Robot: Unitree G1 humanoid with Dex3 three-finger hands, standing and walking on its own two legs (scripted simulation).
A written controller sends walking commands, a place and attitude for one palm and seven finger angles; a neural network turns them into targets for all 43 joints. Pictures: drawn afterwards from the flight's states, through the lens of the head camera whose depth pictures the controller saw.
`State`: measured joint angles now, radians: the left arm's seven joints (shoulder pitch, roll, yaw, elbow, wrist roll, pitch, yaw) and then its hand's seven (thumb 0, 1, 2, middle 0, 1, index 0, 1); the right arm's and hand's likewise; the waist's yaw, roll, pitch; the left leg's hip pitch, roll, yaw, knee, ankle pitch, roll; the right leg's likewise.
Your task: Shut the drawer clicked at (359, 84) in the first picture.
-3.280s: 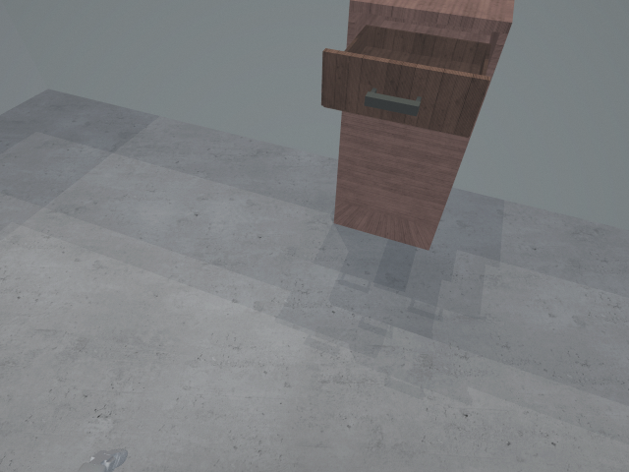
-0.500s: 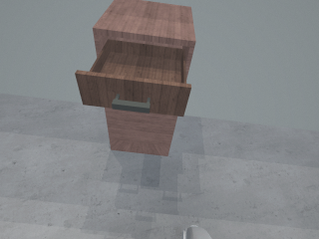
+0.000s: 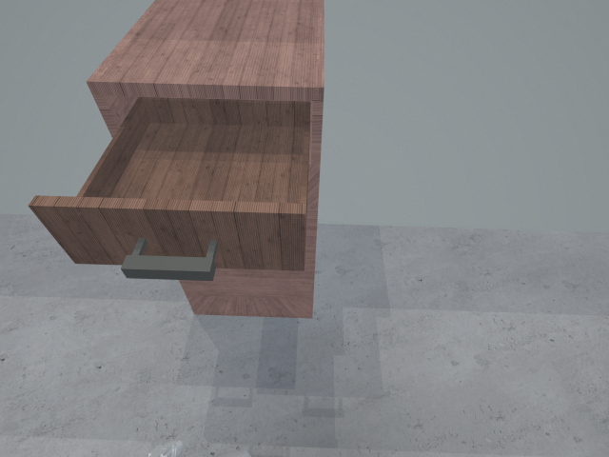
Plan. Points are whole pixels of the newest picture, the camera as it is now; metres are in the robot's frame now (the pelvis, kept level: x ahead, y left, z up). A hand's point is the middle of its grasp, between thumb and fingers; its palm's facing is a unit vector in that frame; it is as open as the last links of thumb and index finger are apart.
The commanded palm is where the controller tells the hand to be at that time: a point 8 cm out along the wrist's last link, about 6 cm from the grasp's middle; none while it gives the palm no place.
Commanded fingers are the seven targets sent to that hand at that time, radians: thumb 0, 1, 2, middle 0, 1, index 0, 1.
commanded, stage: come to a stop and stand still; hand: left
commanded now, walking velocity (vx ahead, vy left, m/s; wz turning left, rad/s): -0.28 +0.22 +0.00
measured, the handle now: (173, 256) +0.38 +0.20 +0.03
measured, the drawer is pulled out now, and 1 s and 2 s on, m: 0.28 0.28 0.28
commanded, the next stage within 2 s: look again from close up in 1.46 s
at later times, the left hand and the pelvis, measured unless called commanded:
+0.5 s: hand out of the picture -0.01 +0.20 -0.18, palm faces +0.04 -0.98 -0.19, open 7.4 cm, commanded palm none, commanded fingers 0.00 0.90 0.90 -0.20 -0.30 -0.20 -0.30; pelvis -0.01 +0.02 +0.00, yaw -2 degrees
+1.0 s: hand out of the picture -0.10 +0.14 -0.15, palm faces +0.13 -0.97 -0.19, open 7.4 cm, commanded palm none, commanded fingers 0.00 0.90 0.90 -0.20 -0.30 -0.20 -0.30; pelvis -0.05 -0.01 +0.01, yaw +1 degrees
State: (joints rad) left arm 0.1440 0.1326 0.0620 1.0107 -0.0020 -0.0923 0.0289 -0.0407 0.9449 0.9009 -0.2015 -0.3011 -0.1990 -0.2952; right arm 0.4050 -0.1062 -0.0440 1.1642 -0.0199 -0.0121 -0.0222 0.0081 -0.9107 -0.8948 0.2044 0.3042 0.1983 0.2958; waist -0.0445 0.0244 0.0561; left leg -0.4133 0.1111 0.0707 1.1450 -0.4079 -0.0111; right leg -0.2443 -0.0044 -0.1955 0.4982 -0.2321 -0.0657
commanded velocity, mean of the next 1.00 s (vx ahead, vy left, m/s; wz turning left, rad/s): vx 0.02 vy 0.04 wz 0.00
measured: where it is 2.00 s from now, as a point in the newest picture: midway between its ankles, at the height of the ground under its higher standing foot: outside the picture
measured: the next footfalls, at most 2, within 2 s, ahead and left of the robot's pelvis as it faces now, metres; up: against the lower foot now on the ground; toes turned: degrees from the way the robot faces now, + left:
left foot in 0.24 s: +0.12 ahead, +0.13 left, +0.00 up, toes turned +5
right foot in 0.64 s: -0.03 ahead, -0.10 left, +0.00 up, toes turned -5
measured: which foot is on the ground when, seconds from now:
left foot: up 0.00-0.22, down 0.24-0.64, up 0.66-1.00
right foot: down 0.00-0.26, up 0.28-0.62, down 0.64-1.00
